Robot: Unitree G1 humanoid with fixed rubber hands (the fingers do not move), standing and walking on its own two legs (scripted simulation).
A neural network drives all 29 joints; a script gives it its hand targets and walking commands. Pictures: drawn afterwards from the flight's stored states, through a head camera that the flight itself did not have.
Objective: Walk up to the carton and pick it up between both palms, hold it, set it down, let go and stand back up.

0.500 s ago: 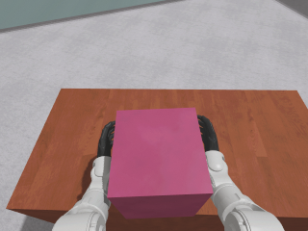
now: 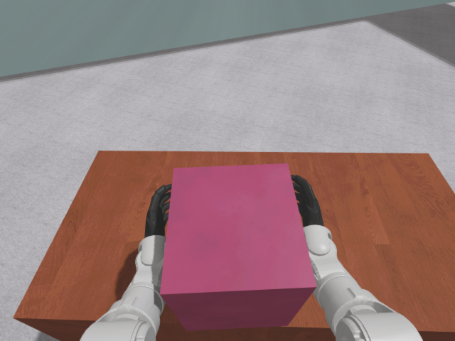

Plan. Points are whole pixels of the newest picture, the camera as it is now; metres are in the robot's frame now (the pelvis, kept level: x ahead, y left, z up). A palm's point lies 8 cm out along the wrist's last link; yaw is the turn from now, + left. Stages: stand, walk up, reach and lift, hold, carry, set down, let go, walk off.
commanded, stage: reach and lift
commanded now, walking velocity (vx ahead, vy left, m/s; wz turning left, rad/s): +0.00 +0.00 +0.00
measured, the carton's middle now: (234, 252) +0.31 +0.02 +0.00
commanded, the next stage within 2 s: none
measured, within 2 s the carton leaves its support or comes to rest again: neither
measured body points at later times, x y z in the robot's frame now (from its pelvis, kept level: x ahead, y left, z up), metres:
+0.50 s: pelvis -0.01 +0.00 +0.00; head -0.01 +0.01 +0.45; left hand +0.38 +0.16 +0.07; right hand +0.37 -0.13 +0.07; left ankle -0.01 +0.15 -0.74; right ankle +0.03 -0.12 -0.74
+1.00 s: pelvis -0.02 +0.02 +0.01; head -0.06 +0.03 +0.45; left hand +0.37 +0.18 +0.14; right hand +0.37 -0.11 +0.12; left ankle -0.01 +0.15 -0.74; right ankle +0.03 -0.12 -0.74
